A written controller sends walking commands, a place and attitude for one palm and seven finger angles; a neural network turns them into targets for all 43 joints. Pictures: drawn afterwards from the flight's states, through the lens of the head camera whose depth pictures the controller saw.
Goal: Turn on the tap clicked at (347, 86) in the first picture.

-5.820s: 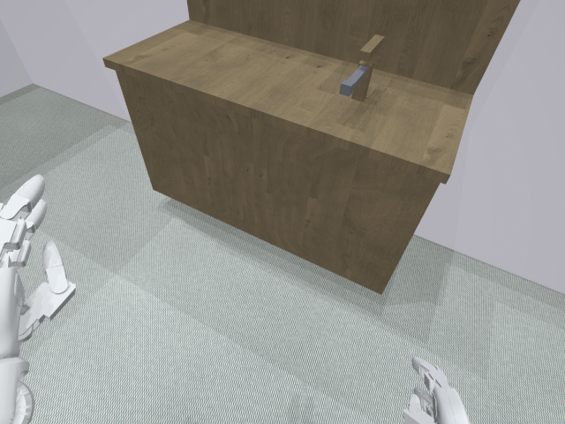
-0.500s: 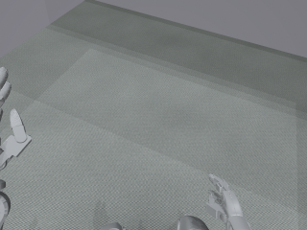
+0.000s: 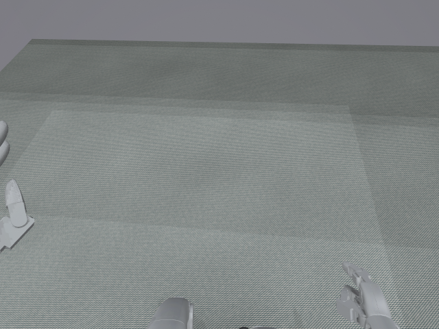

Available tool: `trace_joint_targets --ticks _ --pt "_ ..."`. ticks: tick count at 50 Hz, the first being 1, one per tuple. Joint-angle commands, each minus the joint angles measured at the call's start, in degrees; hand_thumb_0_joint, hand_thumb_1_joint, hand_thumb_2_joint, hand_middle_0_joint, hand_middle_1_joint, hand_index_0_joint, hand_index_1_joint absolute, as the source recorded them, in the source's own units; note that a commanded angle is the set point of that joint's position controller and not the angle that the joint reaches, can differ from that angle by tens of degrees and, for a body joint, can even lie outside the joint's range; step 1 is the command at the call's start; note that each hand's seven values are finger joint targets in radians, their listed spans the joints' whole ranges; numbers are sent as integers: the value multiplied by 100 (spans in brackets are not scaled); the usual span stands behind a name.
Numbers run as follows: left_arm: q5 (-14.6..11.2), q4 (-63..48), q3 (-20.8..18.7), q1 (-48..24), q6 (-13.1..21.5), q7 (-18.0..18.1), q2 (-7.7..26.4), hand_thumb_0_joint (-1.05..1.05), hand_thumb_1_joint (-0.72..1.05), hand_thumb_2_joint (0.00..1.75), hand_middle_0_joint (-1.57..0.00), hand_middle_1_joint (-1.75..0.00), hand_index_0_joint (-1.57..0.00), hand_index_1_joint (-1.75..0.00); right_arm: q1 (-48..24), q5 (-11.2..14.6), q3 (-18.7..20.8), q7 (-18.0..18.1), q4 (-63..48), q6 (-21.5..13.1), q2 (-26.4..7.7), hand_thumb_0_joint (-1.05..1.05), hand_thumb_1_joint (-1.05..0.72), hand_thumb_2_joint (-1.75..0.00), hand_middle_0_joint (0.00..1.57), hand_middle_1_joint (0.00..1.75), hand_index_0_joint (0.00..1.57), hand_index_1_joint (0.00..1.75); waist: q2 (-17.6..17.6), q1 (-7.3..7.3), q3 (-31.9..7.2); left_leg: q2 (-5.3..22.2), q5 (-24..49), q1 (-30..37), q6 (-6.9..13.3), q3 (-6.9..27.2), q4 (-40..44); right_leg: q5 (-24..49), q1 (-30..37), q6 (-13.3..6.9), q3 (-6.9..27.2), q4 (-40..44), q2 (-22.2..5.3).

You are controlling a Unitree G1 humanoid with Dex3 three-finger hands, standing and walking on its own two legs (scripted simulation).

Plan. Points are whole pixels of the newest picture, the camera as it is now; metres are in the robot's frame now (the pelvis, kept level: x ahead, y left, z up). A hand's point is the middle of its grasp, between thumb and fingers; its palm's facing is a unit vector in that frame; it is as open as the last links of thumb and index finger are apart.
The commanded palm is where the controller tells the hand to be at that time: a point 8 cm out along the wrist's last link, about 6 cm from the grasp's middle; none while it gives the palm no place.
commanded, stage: walk to a spot facing it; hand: left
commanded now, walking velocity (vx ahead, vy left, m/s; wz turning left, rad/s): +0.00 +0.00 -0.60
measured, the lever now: out of the picture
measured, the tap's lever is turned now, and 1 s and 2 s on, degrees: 0 0 0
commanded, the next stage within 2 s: none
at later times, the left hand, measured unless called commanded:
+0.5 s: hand (42, 232) +0.21 +0.21 +0.19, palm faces +0.19 -0.90 -0.39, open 7.4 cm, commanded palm +0.17 +0.25 +0.18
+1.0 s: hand (159, 247) +0.19 +0.07 +0.18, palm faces -0.13 -0.84 -0.53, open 7.4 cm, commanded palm +0.17 +0.13 +0.18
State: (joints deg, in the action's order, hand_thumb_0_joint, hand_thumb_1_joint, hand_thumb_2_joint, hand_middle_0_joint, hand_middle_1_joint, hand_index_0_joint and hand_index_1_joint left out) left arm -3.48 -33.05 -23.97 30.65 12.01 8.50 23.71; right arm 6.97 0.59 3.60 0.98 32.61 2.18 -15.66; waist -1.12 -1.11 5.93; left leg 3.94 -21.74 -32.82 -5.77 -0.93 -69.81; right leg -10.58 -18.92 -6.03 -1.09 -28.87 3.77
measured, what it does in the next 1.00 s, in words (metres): walks backwards, turning right: left foot, then right foot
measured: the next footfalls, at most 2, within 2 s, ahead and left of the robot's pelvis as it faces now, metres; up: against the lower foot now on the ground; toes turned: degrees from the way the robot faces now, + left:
left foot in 0.30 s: +0.00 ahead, +0.16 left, +0.00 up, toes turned -5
right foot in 0.66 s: -0.12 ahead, -0.13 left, +0.00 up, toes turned -31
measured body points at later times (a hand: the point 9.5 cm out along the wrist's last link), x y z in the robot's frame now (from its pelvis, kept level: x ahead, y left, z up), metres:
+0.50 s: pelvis -0.07 +0.03 +0.00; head -0.04 +0.03 +0.45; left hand +0.19 +0.25 +0.21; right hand +0.05 -0.20 -0.09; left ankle -0.04 +0.16 -0.74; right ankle -0.08 -0.10 -0.67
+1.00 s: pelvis -0.12 -0.01 +0.00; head -0.08 -0.04 +0.45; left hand +0.20 +0.12 +0.21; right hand -0.14 -0.33 -0.09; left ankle -0.03 +0.09 -0.71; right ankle -0.15 -0.11 -0.74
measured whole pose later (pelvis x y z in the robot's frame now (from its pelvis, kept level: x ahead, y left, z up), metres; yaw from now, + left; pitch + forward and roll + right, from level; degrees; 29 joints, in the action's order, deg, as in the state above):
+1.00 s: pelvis -0.12 -0.01 +0.00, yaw -35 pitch +1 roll +0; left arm -3.1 -33.8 -26.5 32.5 11.1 8.5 24.7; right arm 9.2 1.2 3.0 1.4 31.1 4.4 -15.5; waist 0.2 -0.2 4.9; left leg 3.7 -22.6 -23.3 -4.5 -3.8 -43.9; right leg -12.6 -18.6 -2.5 3.4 -30.2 3.8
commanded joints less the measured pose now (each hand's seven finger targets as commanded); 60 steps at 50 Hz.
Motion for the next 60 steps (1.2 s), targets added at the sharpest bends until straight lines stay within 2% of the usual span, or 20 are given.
trace_joint_targets --ticks 1,9,12,13,15,16,18,21,28,31,32,33,34,36,40,51,52,54,56,60 --pt "-71 -788 -881 -41 308 175 949 0 90 90 -20 -30 -20 -30 -269 -2 41 -27 -820 -219 -271 0 -90 -90 20 30 20 30 528 241 -1449 24 34 145 33 127 1019 1479 1022 -288 1989 1000 -1615" --pt "26 -615 -315 -754 138 90 715 0 90 90 -20 -30 -20 -30 -264 43 -82 3 -1054 -88 -311 0 -90 -90 20 30 20 30 823 384 -1272 -194 -485 1140 229 32 2891 -211 402 -278 2633 1411 -1502" --pt "100 -787 -251 -991 156 38 740 0 90 90 -20 -30 -20 -30 -40 -12 -124 -16 -1047 -45 -269 0 -90 -90 20 30 20 30 670 305 -1315 -221 -211 2351 404 -179 4241 -712 -323 67 2512 1406 -1153" --pt "104 -989 -181 -1223 201 12 713 0 90 90 -20 -30 -20 -30 45 -34 -122 -15 -1052 -53 -298 0 -90 -90 20 30 20 30 389 236 -1357 -28 -75 2873 509 -136 4831 -894 -624 250 2292 1074 -922" --pt "174 -1465 -287 -1566 360 -19 826 0 90 90 -20 -30 -20 -30 -147 -136 -86 24 -1177 -143 -442 0 -90 -90 20 30 20 30 -1462 297 -1131 1803 435 3303 1166 1456 5636 -1569 -1837 657 1125 -1343 10" --pt "295 -1463 -355 -1610 380 -3 948 0 90 90 -20 -30 -20 -30 -54 -97 -67 52 -1220 -228 -257 0 -90 -90 20 30 20 30 -1446 319 -993 2384 1326 2919 1513 1523 5580 -1623 -1928 809 483 -2968 -77" --pt "282 -1220 -424 -1218 348 -15 836 0 90 90 -20 -30 -20 -30 -104 -44 -48 -4 -1137 -284 -164 0 -90 -90 20 30 20 30 -1362 345 -956 2132 1020 1799 1447 546 5427 -1430 -1314 845 427 -4298 -325" --pt "234 -1171 114 -1329 229 -43 331 0 90 90 -20 -30 -20 -30 15 42 -48 -138 -1025 -359 -238 0 -90 -90 20 30 20 30 -1321 230 -410 1822 1830 1931 1165 -282 5161 -1340 -1426 963 -22 -3461 -537" --pt "199 -752 -151 -1259 173 -17 624 0 90 90 -20 -30 -20 -30 256 30 -8 -113 -997 -632 -378 0 -90 -90 20 30 20 30 -1415 118 -708 1768 2736 2362 775 -767 4592 -1242 -195 1012 -831 -1038 -296" --pt "185 -1195 -370 -966 239 1 805 0 90 90 -20 -30 -20 -30 322 73 -16 -185 -1027 -696 -342 0 -90 -90 20 30 20 30 -1383 167 -1271 1522 2955 2446 532 -981 3440 -87 821 858 -828 320 -294" --pt "220 -1438 -471 -937 287 27 967 0 90 90 -20 -30 -20 -30 356 114 -24 -217 -1039 -688 -275 0 -90 -90 20 30 20 30 -705 150 -1553 1232 2508 2049 384 -1084 2553 1009 1507 625 -322 623 -762" --pt "219 -1500 -829 -701 359 98 1383 0 90 90 -20 -30 -20 -30 220 114 -94 -186 -1144 -680 -55 0 -90 -90 20 30 20 30 780 243 -1772 619 154 712 190 -1098 1324 3947 2572 112 1056 373 -1726" --pt "171 -1248 -1139 -229 360 173 1532 0 90 90 -20 -30 -20 -30 25 46 -190 -151 -1164 -642 -60 0 -90 -90 20 30 20 30 1303 353 -1960 121 -1687 -480 57 -569 407 6024 2982 -324 1938 31 -2333" --pt "-35 -1699 -1277 97 302 140 1549 0 90 90 -20 -30 -20 -30 -21 186 -54 -142 -1190 -534 -117 0 -90 -90 20 30 20 30 1196 278 -1991 425 -1149 -713 67 254 -281 5016 2898 -466 1972 -15 -2378" --pt "-123 -1294 -1502 839 349 163 1166 0 90 90 -20 -30 -20 -30 -351 74 -134 -78 -961 -152 47 0 -90 -90 20 30 20 30 574 220 -1802 320 -450 -316 -31 -24 737 3967 2303 -389 1309 192 -1856" --pt "101 -1082 -358 -451 39 119 702 0 90 90 -20 -30 -20 -30 15 91 -30 72 -1068 -69 -308 0 -90 -90 20 30 20 30 712 134 -1346 70 551 2303 290 -208 4151 995 155 -26 1943 378 -1345" --pt "130 -1276 -281 -679 60 109 711 0 90 90 -20 -30 -20 -30 38 81 -6 102 -1101 -80 -355 0 -90 -90 20 30 20 30 394 116 -1210 327 757 2796 406 -37 4590 404 -397 157 1851 53 -1103" --pt "264 -1671 -386 -1090 186 97 939 0 90 90 -20 -30 -20 -30 -1 4 28 139 -1246 -129 -476 0 -90 -90 20 30 20 30 -1586 236 -959 2028 1877 3034 1163 1329 5243 -2081 -1555 678 677 -2217 -192" --pt "333 -1418 -408 -1144 318 112 959 0 90 90 -20 -30 -20 -30 -226 -81 -121 78 -1193 -288 -194 0 -90 -90 20 30 20 30 -1779 288 -609 2338 903 1688 1377 1199 5617 -1877 -1196 788 395 -4079 -467" --pt "272 -1569 85 -1611 248 59 493 0 90 90 -20 -30 -20 -30 -44 17 -36 -102 -1070 -432 -286 0 -90 -90 20 30 20 30 -1584 200 -430 1850 1358 1810 1037 -219 5250 -1416 -1192 959 -112 -3645 -642"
